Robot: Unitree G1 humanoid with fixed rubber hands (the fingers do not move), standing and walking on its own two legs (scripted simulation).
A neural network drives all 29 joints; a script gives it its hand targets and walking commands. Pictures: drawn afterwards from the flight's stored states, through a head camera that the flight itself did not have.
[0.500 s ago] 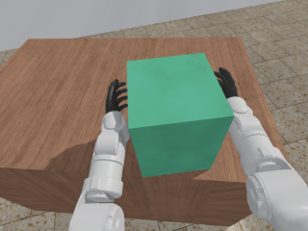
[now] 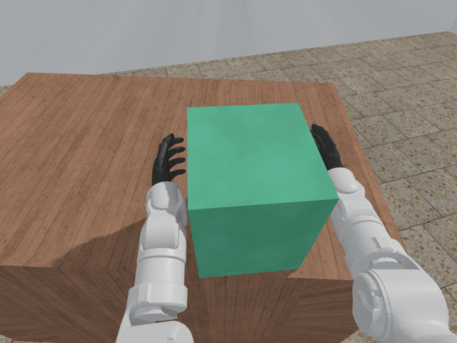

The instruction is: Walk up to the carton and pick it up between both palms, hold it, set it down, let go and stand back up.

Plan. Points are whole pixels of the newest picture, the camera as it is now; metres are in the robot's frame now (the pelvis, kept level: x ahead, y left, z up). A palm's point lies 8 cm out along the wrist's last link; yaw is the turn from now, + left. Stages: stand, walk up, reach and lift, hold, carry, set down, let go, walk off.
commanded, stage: reach and lift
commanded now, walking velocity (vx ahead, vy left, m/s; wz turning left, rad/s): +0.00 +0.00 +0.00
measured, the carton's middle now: (246, 193) +0.38 +0.01 +0.06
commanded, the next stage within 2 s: none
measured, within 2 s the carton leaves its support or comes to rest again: neither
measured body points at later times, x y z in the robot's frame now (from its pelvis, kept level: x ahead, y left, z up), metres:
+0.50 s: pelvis -0.01 +0.01 +0.00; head +0.00 +0.02 +0.45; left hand +0.38 +0.16 +0.14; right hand +0.42 -0.13 +0.12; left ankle -0.01 +0.17 -0.75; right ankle +0.06 -0.09 -0.75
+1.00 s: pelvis +0.00 +0.04 +0.00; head -0.03 +0.06 +0.45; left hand +0.39 +0.18 +0.20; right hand +0.41 -0.11 +0.19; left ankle -0.01 +0.17 -0.75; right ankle +0.06 -0.09 -0.75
